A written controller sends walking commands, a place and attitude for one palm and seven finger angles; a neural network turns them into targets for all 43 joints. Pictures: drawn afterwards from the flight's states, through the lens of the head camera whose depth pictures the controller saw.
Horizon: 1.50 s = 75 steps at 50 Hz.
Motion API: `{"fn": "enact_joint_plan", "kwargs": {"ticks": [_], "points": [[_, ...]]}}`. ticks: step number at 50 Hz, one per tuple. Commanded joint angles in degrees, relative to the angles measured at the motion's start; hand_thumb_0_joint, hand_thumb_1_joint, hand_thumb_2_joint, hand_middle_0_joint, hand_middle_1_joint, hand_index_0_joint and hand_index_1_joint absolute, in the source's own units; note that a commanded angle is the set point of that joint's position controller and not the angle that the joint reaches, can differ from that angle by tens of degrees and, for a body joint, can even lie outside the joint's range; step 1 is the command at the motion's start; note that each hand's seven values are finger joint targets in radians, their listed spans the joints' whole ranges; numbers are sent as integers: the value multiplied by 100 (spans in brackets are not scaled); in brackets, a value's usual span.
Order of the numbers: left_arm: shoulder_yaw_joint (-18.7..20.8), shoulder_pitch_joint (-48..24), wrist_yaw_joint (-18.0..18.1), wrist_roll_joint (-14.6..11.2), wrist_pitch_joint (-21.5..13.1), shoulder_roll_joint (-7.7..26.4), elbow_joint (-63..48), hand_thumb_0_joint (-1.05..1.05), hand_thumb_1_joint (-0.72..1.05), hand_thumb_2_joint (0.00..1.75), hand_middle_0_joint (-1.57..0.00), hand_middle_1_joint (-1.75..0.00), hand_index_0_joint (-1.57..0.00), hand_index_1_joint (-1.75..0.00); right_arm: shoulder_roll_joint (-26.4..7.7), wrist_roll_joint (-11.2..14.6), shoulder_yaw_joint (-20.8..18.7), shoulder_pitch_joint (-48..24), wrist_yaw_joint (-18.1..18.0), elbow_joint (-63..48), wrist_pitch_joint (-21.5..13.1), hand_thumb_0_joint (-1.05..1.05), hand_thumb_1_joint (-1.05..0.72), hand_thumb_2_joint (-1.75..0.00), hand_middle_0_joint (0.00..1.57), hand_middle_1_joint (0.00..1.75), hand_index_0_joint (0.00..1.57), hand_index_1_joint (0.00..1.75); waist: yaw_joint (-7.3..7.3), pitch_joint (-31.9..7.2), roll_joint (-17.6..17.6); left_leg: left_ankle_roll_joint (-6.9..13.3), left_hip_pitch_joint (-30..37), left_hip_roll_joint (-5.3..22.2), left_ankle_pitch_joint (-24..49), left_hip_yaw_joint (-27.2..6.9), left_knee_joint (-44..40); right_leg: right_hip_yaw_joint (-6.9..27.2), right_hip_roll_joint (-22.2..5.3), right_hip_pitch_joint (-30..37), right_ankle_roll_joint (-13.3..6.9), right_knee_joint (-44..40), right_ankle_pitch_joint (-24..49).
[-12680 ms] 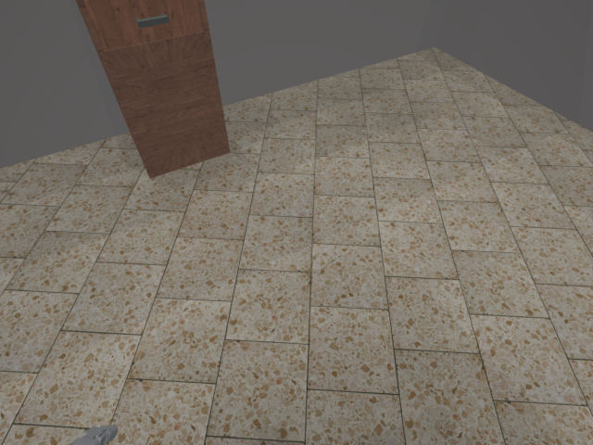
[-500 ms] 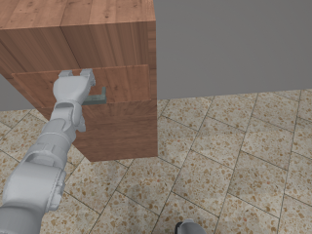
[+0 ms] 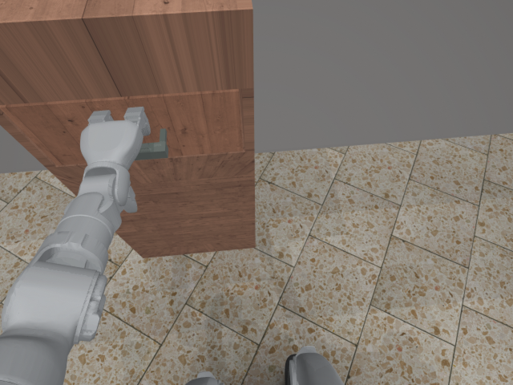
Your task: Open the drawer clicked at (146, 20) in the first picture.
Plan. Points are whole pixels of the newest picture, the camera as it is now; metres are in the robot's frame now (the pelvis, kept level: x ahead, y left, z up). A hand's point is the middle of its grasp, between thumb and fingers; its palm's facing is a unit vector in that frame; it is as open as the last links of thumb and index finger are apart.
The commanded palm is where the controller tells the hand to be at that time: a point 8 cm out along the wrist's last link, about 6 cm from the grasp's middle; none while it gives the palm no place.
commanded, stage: lower the fingers behind the handle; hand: left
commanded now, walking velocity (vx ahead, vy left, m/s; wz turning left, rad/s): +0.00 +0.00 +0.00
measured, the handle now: (136, 143) +0.53 +0.19 +0.00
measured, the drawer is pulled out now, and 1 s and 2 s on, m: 0.00 0.00 0.00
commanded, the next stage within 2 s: lift the fingers back up to retry in 0.78 s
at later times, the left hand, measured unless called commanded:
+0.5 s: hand (127, 163) +0.49 +0.20 +0.00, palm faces -0.01 +0.03 -1.00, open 13.8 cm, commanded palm +0.46 +0.21 +0.02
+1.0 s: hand (127, 163) +0.49 +0.20 +0.00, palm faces -0.02 +0.03 -1.00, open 13.7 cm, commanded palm +0.47 +0.20 +0.04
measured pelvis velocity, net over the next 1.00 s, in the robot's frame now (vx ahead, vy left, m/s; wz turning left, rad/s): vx -0.03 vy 0.00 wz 0.01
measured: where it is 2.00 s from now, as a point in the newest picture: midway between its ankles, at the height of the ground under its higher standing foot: outside the picture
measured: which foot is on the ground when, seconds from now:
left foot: down 0.00-1.00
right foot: down 0.00-1.00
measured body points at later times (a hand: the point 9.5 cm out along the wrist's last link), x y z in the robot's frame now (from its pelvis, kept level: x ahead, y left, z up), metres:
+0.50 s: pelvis -0.03 +0.00 -0.02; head +0.10 -0.01 +0.41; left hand +0.48 +0.20 +0.06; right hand -0.01 -0.28 -0.16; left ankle -0.03 +0.11 -0.69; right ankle +0.04 -0.13 -0.69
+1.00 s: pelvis -0.03 +0.00 -0.03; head +0.10 -0.02 +0.40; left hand +0.48 +0.20 +0.06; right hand -0.02 -0.28 -0.16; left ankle -0.03 +0.11 -0.69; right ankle +0.04 -0.13 -0.69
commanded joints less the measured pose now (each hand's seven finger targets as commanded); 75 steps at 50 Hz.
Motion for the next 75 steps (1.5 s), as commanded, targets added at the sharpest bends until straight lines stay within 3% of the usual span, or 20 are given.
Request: {"fn": "enact_joint_plan", "kwargs": {"ticks": [1, 3, 6, 13, 19, 23, 26, 32, 35, 37, 39, 49, 54, 57, 61, 65, 67, 71, 74, 75], "points": [[115, -2081, -21, 25, -70, 1091, -646, 0, -50, 30, -30, -120, -30, -120, -970, 13, -306, 805, -89, -337, -160, 0, -90, -90, 20, 30, 20, 30, -206, -2034, -270, 155, 307, -265, 1521, -168, -419, 30, 363, 1707, -197, -281, 1115], [209, -1980, 11, 11, -136, 1190, -685, 0, -50, 30, -30, -120, -30, -120, -980, 1, -298, 800, -88, -392, -183, 0, -90, -90, 20, 30, 20, 30, -148, -2172, -242, 160, 217, -274, 1464, -165, -326, 51, 364, 1664, -198, -180, 1060], [79, -1929, 56, 20, -129, 919, -547, 0, -50, 30, -30, -120, -30, -120, -953, -10, -330, 837, -58, -373, -220, 0, -90, -90, 20, 30, 20, 30, -224, -2168, -303, 147, 181, -254, 1496, -198, -185, 9, 377, 1418, -206, -87, 1021], [98, -2119, 89, 12, 136, 1093, -325, 0, -50, 30, -30, -120, -30, -120, -1018, 5, -293, 886, -50, -374, -224, 0, -90, -90, 20, 30, 20, 30, -274, -2205, -232, 152, -95, -257, 1245, -201, -59, 14, 355, 1217, -187, 43, 793], [-53, -2169, -74, -16, 335, 1063, 66, 0, -50, 30, -30, -120, -30, -120, -1061, 64, -219, 870, -91, -404, -211, 0, -90, -90, 20, 30, 20, 30, -414, -1826, -441, 179, -519, -260, 702, -180, -8, 13, 347, 942, -161, 41, 316], [117, -2077, -198, -37, 267, 1331, -136, 0, -50, 30, -30, -120, -30, -120, -1059, 57, -206, 888, -114, -487, -211, 0, -90, -90, 20, 30, 20, 30, -264, -2218, -299, 186, -523, -281, 756, -155, 42, 62, 337, 1191, -164, 118, 416], [116, -2081, -295, -101, 182, 1358, -202, 0, -50, 30, -30, -120, -30, -120, -1044, 89, -182, 865, -148, -539, -228, 0, -90, -90, 20, 30, 20, 30, -312, -2083, -499, 198, -684, -276, 564, -157, 57, 87, 336, 1212, -145, 81, 291], [113, -2042, -289, -136, -10, 1332, -365, 0, -50, 30, -30, -120, -30, -120, -1035, 93, -186, 900, -179, -576, -302, 0, -90, -90, 20, 30, 20, 30, -266, -2169, -329, 207, -665, -271, 454, -163, 88, 93, 335, 1087, -147, 113, 112], [17, -2215, -243, -123, -9, 1264, -299, 0, -50, 30, -30, -120, -30, -120, -1050, 102, -181, 901, -182, -540, -344, 0, -90, -90, 20, 30, 20, 30, -365, -1971, -374, 209, -772, -260, 248, -187, 85, 82, 332, 902, -136, 82, -110], [199, -2300, -191, -129, -19, 1522, -290, 0, -50, 30, -30, -120, -30, -120, -1077, 90, -177, 936, -193, -501, -361, 0, -90, -90, 20, 30, 20, 30, -360, -2103, -456, 230, -849, -271, 258, -170, 142, 131, 319, 1013, -120, 92, -79], [123, -2301, -192, -111, 35, 1466, -224, 0, -50, 30, -30, -120, -30, -120, -1076, 105, -165, 936, -189, -492, -360, 0, -90, -90, 20, 30, 20, 30, -350, -2053, -347, 210, -854, -282, 237, -187, 113, 94, 322, 930, -137, 114, -121], [134, -2687, -243, -139, 126, 1547, -614, 0, -50, 30, -30, -120, -30, -120, -1035, 111, -198, 1008, -194, -493, -318, 0, -90, -90, 20, 30, 20, 30, -357, -2490, -209, 209, -356, -280, 609, -197, -31, 111, 345, 1343, -113, -35, 273], [365, -2781, -260, -197, -52, 1839, -1038, 0, -50, 30, -30, -120, -30, -120, -1028, 101, -192, 1003, -227, -515, -315, 0, -90, -90, 20, 30, 20, 30, -238, -2609, -109, 215, -2, -283, 819, -214, -250, 134, 350, 1737, -120, -216, 473], [298, -2841, -208, -150, -189, 1744, -1243, 0, -50, 30, -30, -120, -30, -120, -994, 98, -218, 993, -243, -511, -310, 0, -90, -90, 20, 30, 20, 30, -244, -2586, -27, 202, 233, -284, 1007, -232, -360, 127, 362, 1817, -134, -327, 630], [545, -2766, -24, -152, -329, 1851, -1673, 0, -50, 30, -30, -120, -30, -120, -988, 42, -283, 962, -202, -472, -274, 0, -90, -90, 20, 30, 20, 30, -112, -2898, 109, 174, 773, -276, 1679, -250, -456, 89, 393, 2091, -173, -379, 1156], [469, -2797, 150, -100, -259, 1663, -1871, 0, -50, 30, -30, -120, -30, -120, -957, 31, -331, 930, -144, -389, -205, 0, -90, -90, 20, 30, 20, 30, -88, -2756, 263, 119, 1152, -251, 2164, -259, -623, 12, 404, 2204, -189, -492, 1495], [494, -2886, 195, -99, -241, 1659, -2213, 0, -50, 30, -30, -120, -30, -120, -940, 11, -363, 902, -129, -395, -171, 0, -90, -90, 20, 30, 20, 30, -36, -3079, 490, 79, 1581, -231, 2771, -284, -639, -14, 410, 2343, -204, -485, 1864], [377, -2589, 156, -187, -97, 1362, -2371, 0, -50, 30, -30, -120, -30, -120, -894, 21, -383, 761, -102, -421, -65, 0, -90, -90, 20, 30, 20, 30, 19, -2934, 363, 34, 1961, -184, 3427, -295, -771, -76, 426, 2569, -201, -638, 2186], [509, -2372, 84, -202, 24, 1509, -2384, 0, -50, 30, -30, -120, -30, -120, -897, 50, -368, 655, -104, -411, -5, 0, -90, -90, 20, 30, 20, 30, 107, -2732, 168, 52, 1936, -190, 3416, -237, -959, -75, 415, 2901, -188, -739, 2363], [341, -2211, 39, -178, 76, 1294, -2203, 0, -50, 30, -30, -120, -30, -120, -874, 65, -360, 616, -107, -423, 14, 0, -90, -90, 20, 30, 20, 30, 90, -2543, 88, 58, 1873, -203, 3358, -224, -1012, -82, 420, 2893, -191, -788, 2343]]}}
